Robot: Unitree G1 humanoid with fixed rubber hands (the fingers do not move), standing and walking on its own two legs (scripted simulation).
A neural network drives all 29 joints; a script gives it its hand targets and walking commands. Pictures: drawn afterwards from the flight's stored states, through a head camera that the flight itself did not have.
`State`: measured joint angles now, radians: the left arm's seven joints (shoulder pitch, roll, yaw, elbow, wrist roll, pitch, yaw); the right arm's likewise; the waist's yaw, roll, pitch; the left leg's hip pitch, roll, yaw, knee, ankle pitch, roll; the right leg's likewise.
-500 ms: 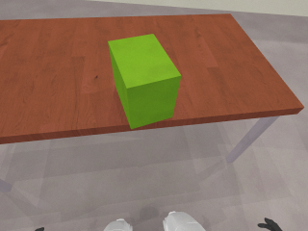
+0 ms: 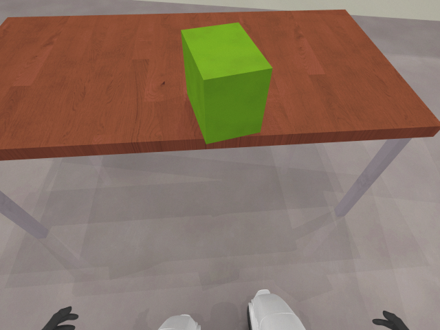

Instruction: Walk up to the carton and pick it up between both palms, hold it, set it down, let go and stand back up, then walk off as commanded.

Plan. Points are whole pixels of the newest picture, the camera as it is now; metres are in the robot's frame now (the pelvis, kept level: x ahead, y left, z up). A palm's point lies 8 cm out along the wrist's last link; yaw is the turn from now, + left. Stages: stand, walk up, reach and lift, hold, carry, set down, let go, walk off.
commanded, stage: walk off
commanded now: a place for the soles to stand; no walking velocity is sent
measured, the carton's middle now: (222, 83) +0.71 -0.03 +0.02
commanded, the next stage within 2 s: stand in 1.84 s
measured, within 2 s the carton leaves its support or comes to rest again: neither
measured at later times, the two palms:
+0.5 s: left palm out of the picture +0.01 +0.33 -0.09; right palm out of the picture -0.05 -0.31 -0.07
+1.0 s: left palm out of the picture -0.12 +0.34 -0.08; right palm out of the picture -0.18 -0.29 -0.07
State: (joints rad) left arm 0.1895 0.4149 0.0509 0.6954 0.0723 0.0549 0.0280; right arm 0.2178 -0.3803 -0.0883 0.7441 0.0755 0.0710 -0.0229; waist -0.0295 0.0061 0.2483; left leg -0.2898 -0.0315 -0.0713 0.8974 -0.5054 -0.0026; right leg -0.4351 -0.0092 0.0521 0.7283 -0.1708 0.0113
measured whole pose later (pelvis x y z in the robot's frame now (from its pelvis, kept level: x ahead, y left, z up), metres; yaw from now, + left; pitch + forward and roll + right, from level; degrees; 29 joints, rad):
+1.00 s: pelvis -0.26 +0.03 +0.01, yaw -2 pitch -8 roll -1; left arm 0.18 0.43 0.05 0.67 0.07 0.08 0.02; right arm 0.22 -0.39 -0.07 0.71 0.08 0.07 -0.03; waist -0.02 -0.02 0.25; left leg -0.26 -0.05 -0.07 0.84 -0.43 0.02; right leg -0.45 0.07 0.14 0.87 -0.38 0.02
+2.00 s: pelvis -0.39 -0.02 +0.01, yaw -3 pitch -7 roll -1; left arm 0.18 0.45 0.05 0.70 0.07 0.03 0.01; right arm 0.21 -0.39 -0.06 0.71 0.08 0.02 -0.01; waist -0.02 -0.02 0.13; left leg -0.30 0.01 -0.10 0.83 -0.41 -0.02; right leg -0.31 0.06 0.15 0.77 -0.35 0.04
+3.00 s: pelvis -0.38 -0.02 +0.02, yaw -3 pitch -4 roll -1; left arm 0.18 0.40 0.05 0.77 0.07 0.01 0.00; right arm 0.21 -0.39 -0.04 0.71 0.08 0.01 0.00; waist -0.02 -0.01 0.04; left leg -0.30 0.01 -0.10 0.70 -0.34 -0.04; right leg -0.31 0.04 0.15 0.67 -0.30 0.04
